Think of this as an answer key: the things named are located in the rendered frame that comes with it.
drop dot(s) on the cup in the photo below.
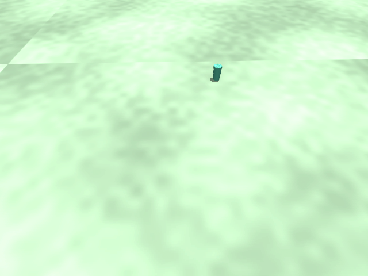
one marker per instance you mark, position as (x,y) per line
(217,71)

